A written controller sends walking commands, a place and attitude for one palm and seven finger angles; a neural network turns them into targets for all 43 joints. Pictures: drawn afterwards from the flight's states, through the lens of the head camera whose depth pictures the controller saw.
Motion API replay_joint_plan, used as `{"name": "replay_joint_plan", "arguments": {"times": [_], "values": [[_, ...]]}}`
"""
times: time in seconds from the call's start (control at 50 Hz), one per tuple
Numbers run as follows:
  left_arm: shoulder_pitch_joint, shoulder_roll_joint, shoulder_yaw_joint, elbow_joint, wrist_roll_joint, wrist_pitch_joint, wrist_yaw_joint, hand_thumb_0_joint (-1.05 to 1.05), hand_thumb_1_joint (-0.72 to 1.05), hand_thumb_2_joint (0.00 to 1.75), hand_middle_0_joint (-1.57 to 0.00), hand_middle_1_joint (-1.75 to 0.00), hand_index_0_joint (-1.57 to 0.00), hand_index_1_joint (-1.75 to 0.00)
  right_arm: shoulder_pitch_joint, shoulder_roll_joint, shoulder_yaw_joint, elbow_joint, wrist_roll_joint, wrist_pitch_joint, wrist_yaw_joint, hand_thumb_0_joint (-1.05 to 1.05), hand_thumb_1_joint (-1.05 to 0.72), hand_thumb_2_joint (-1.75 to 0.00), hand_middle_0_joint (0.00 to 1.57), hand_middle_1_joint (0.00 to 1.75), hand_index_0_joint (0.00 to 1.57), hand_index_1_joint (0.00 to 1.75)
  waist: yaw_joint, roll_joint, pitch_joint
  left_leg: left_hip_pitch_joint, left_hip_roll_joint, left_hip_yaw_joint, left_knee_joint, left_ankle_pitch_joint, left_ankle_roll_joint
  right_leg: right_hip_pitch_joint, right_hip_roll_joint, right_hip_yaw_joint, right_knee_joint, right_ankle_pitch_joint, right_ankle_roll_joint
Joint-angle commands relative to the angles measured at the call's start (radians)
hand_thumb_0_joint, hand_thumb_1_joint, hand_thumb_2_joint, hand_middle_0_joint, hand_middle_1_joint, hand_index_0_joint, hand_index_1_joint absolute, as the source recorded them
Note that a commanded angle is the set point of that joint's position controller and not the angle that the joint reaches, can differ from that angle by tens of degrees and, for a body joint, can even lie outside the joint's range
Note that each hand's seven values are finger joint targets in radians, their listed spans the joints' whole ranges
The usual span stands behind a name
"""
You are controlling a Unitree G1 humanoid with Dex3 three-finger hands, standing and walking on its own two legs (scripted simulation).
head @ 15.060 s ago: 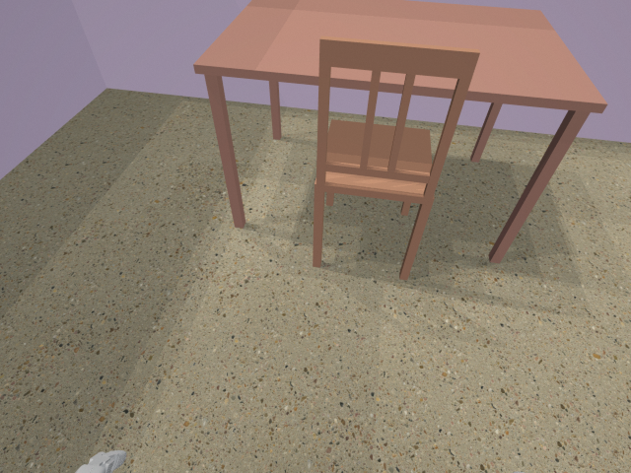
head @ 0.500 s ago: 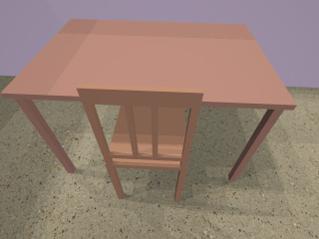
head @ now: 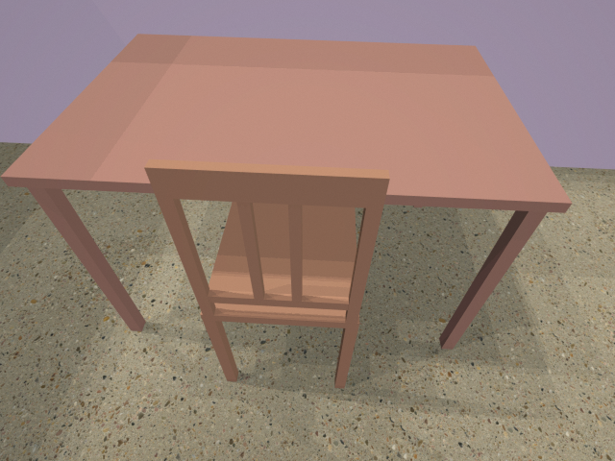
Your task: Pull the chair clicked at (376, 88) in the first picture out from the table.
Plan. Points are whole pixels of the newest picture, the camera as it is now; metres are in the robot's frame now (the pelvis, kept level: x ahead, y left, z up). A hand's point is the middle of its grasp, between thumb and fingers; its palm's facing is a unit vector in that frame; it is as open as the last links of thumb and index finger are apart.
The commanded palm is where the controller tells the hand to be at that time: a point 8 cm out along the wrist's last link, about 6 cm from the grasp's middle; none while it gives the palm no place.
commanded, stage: look again from close up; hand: left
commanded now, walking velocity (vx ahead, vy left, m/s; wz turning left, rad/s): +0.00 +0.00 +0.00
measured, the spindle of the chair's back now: (252, 254) +0.50 +0.15 -0.10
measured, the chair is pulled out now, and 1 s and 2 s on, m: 0.00 0.00 0.00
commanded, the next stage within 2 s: shuffle to correct the standing spot in 0.08 s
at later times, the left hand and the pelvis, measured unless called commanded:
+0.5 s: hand out of the picture -0.02 +0.14 -0.18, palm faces +0.08 -0.98 -0.16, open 7.4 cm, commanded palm none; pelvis +0.03 -0.01 -0.01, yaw +0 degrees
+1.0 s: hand out of the picture +0.03 +0.17 -0.18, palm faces +0.07 -0.98 -0.21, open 7.4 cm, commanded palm none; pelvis +0.05 -0.01 +0.00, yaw +0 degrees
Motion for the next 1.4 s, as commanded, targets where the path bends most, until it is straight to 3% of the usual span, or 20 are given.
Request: {"name": "replay_joint_plan", "arguments": {"times": [0.0, 0.18, 0.24, 0.32, 0.42, 0.48, 0.52, 0.56, 0.58, 0.62, 0.68, 0.72, 0.82, 0.86, 0.9, 0.94, 0.96, 1.1, 1.22, 1.38], "values": [[0.095, 0.087, 0.015, -0.012, -0.001, -0.007, 0.003, 0.0, 0.9, 0.9, -0.2, -0.3, -0.2, -0.3, 0.083, -0.082, -0.013, -0.021, -0.006, -0.015, -0.002, 0.0, -0.9, -0.9, 0.2, 0.3, 0.2, 0.3, -0.006, 0.015, 0.067, -0.02, 0.075, -0.079, -0.06, 0.121, 0.037, -0.047, -0.108, 0.108, -0.089, 0.11, -0.012], [0.103, 0.083, 0.015, -0.004, -0.001, -0.009, 0.004, 0.0, 0.9, 0.9, -0.2, -0.3, -0.2, -0.3, 0.086, -0.076, -0.012, -0.014, -0.006, -0.015, -0.003, 0.0, -0.9, -0.9, 0.2, 0.3, 0.2, 0.3, -0.007, -0.012, 0.055, -0.012, 0.076, -0.075, -0.051, 0.114, 0.037, -0.033, -0.109, 0.103, -0.091, 0.114, -0.01], [0.094, 0.083, 0.02, -0.004, 0.004, 0.001, -0.001, 0.0, 0.9, 0.9, -0.2, -0.3, -0.2, -0.3, 0.095, -0.083, -0.02, -0.007, -0.011, -0.005, -0.001, 0.0, -0.9, -0.9, 0.2, 0.3, 0.2, 0.3, -0.013, -0.029, 0.112, -0.045, 0.067, -0.073, -0.044, -0.052, 0.043, -0.086, -0.095, 0.11, -0.1, -0.106, -0.018], [0.091, 0.086, 0.03, -0.012, 0.008, 0.009, -0.008, 0.0, 0.9, 0.9, -0.2, -0.3, -0.2, -0.3, 0.105, -0.082, -0.03, -0.005, -0.016, 0.001, 0.002, 0.0, -0.9, -0.9, 0.2, 0.3, 0.2, 0.3, -0.016, 0.0, 0.165, -0.086, 0.079, -0.099, -0.06, -0.189, 0.059, -0.14, -0.078, 0.101, -0.076, -0.223, -0.026], [0.113, 0.073, 0.036, -0.009, 0.009, 0.002, -0.012, 0.0, 0.9, 0.9, -0.2, -0.3, -0.2, -0.3, 0.11, -0.076, -0.035, -0.011, -0.016, -0.008, -0.001, 0.0, -0.9, -0.9, 0.2, 0.3, 0.2, 0.3, -0.013, 0.022, 0.18, -0.113, 0.095, -0.117, -0.035, -0.132, 0.076, -0.127, -0.067, 0.091, -0.032, -0.149, -0.037], [0.14, 0.076, 0.041, 0.005, 0.007, -0.006, -0.011, 0.0, 0.9, 0.9, -0.2, -0.3, -0.2, -0.3, 0.111, -0.071, -0.034, -0.01, -0.016, -0.021, -0.006, 0.0, -0.9, -0.9, 0.2, 0.3, 0.2, 0.3, -0.008, 0.001, 0.114, -0.092, 0.084, -0.079, 0.047, 0.041, 0.073, -0.057, -0.086, 0.09, -0.004, 0.021, -0.045], [0.161, 0.086, 0.044, 0.016, 0.006, -0.01, -0.008, 0.0, 0.9, 0.9, -0.2, -0.3, -0.2, -0.3, 0.101, -0.055, -0.031, -0.011, -0.014, -0.023, -0.01, 0.0, -0.9, -0.9, 0.2, 0.3, 0.2, 0.3, 0.0, -0.067, 0.111, -0.139, 0.058, -0.03, 0.11, 0.072, 0.059, 0.014, -0.11, 0.116, -0.012, 0.194, -0.05], [0.18, 0.095, 0.046, 0.029, 0.002, -0.015, 0.001, 0.0, 0.9, 0.9, -0.2, -0.3, -0.2, -0.3, 0.088, -0.04, -0.022, -0.013, -0.014, -0.024, -0.016, 0.0, -0.9, -0.9, 0.2, 0.3, 0.2, 0.3, 0.003, -0.073, 0.084, -0.161, 0.037, 0.001, 0.145, 0.07, 0.034, 0.08, -0.157, 0.151, -0.002, 0.492, -0.051], [0.176, 0.094, 0.043, 0.031, -0.001, -0.018, 0.006, 0.0, 0.9, 0.9, -0.2, -0.3, -0.2, -0.3, 0.091, -0.034, -0.019, -0.008, -0.011, -0.023, -0.02, 0.0, -0.9, -0.9, 0.2, 0.3, 0.2, 0.3, -0.002, -0.069, 0.049, -0.133, 0.043, -0.002, 0.125, 0.079, 0.028, 0.105, -0.166, 0.14, 0.02, 0.648, -0.041], [0.154, 0.086, 0.034, 0.025, -0.006, -0.022, 0.011, 0.0, 0.9, 0.9, -0.2, -0.3, -0.2, -0.3, 0.107, -0.037, -0.017, 0.006, -0.005, -0.023, -0.026, 0.0, -0.9, -0.9, 0.2, 0.3, 0.2, 0.3, -0.013, -0.044, 0.013, -0.068, 0.055, -0.019, 0.092, 0.241, 0.027, 0.114, -0.148, 0.101, 0.057, 0.864, -0.001], [0.159, 0.109, 0.035, 0.019, -0.009, -0.023, 0.018, 0.0, 0.9, 0.9, -0.2, -0.3, -0.2, -0.3, 0.107, -0.055, -0.018, 0.002, 0.0, -0.019, -0.032, 0.0, -0.9, -0.9, 0.2, 0.3, 0.2, 0.3, -0.009, 0.0, -0.054, 0.003, 0.062, -0.011, 0.107, 0.387, 0.023, 0.142, -0.154, 0.084, 0.066, 0.973, 0.017], [0.137, 0.113, 0.035, 0.003, -0.008, -0.016, 0.02, 0.0, 0.9, 0.9, -0.2, -0.3, -0.2, -0.3, 0.089, -0.061, -0.025, -0.008, 0.003, -0.015, -0.032, 0.0, -0.9, -0.9, 0.2, 0.3, 0.2, 0.3, -0.01, 0.011, -0.034, 0.017, 0.071, -0.018, 0.079, 0.42, 0.023, 0.113, -0.145, 0.085, 0.056, 0.886, 0.016], [0.085, 0.097, 0.031, -0.035, 0.002, 0.004, 0.02, 0.0, 0.9, 0.9, -0.2, -0.3, -0.2, -0.3, 0.054, -0.075, -0.035, -0.031, 0.002, -0.007, -0.026, 0.0, -0.9, -0.9, 0.2, 0.3, 0.2, 0.3, -0.007, 0.032, 0.045, 0.05, 0.111, -0.062, 0.03, 0.49, 0.033, -0.012, -0.117, 0.086, 0.001, 0.477, -0.002], [0.086, 0.1, 0.031, -0.046, 0.003, 0.004, 0.019, 0.0, 0.9, 0.9, -0.2, -0.3, -0.2, -0.3, 0.051, -0.082, -0.035, -0.045, 0.0, -0.007, -0.022, 0.0, -0.9, -0.9, 0.2, 0.3, 0.2, 0.3, -0.007, 0.019, 0.026, 0.053, 0.11, -0.071, 0.027, 0.474, 0.035, -0.005, -0.12, 0.089, -0.009, 0.456, -0.002], [0.098, 0.105, 0.033, -0.043, 0.003, -0.002, 0.019, 0.0, 0.9, 0.9, -0.2, -0.3, -0.2, -0.3, 0.053, -0.091, -0.035, -0.051, -0.004, -0.012, -0.023, 0.0, -0.9, -0.9, 0.2, 0.3, 0.2, 0.3, -0.006, -0.001, -0.026, 0.08, 0.108, -0.062, 0.049, 0.584, 0.036, 0.038, -0.123, 0.083, 0.016, 0.599, -0.004], [0.09, 0.113, 0.033, -0.045, 0.0, -0.004, 0.02, 0.0, 0.9, 0.9, -0.2, -0.3, -0.2, -0.3, 0.048, -0.108, -0.04, -0.049, -0.004, -0.009, -0.023, 0.0, -0.9, -0.9, 0.2, 0.3, 0.2, 0.3, -0.007, -0.019, -0.069, 0.091, 0.107, -0.054, 0.057, 0.567, 0.031, 0.071, -0.129, 0.08, 0.028, 0.643, -0.008], [0.08, 0.121, 0.033, -0.048, -0.001, -0.004, 0.019, 0.0, 0.9, 0.9, -0.2, -0.3, -0.2, -0.3, 0.043, -0.111, -0.039, -0.049, -0.002, -0.009, -0.02, 0.0, -0.9, -0.9, 0.2, 0.3, 0.2, 0.3, -0.007, -0.01, -0.083, 0.094, 0.105, -0.054, 0.046, 0.529, 0.03, 0.081, -0.133, 0.08, 0.019, 0.611, -0.007], [0.042, 0.126, 0.021, -0.053, -0.002, -0.001, 0.009, 0.0, 0.9, 0.9, -0.2, -0.3, -0.2, -0.3, 0.018, -0.116, -0.027, -0.04, -0.005, -0.01, -0.008, 0.0, -0.9, -0.9, 0.2, 0.3, 0.2, 0.3, -0.004, 0.009, 0.028, 0.054, 0.1, -0.072, -0.037, 0.345, 0.035, 0.029, -0.117, 0.086, -0.061, 0.353, -0.005], [0.034, 0.13, 0.015, -0.051, 0.001, 0.005, 0.0, 0.0, 0.9, 0.9, -0.2, -0.3, -0.2, -0.3, 0.021, -0.109, -0.018, -0.031, -0.004, -0.002, 0.004, 0.0, -0.9, -0.9, 0.2, 0.3, 0.2, 0.3, -0.002, -0.02, 0.138, -0.02, 0.081, -0.078, -0.091, 0.091, 0.035, -0.032, -0.102, 0.098, -0.143, 0.076, 0.002], [0.058, 0.123, 0.014, -0.052, 0.0, 0.008, -0.003, 0.0, 0.9, 0.9, -0.2, -0.3, -0.2, -0.3, 0.071, -0.1, -0.019, -0.026, -0.008, 0.001, 0.01, 0.0, -0.9, -0.9, 0.2, 0.3, 0.2, 0.3, -0.01, 0.005, 0.119, -0.036, 0.06, -0.076, -0.095, -0.032, 0.034, -0.08, -0.1, 0.116, -0.166, -0.071, -0.002]]}}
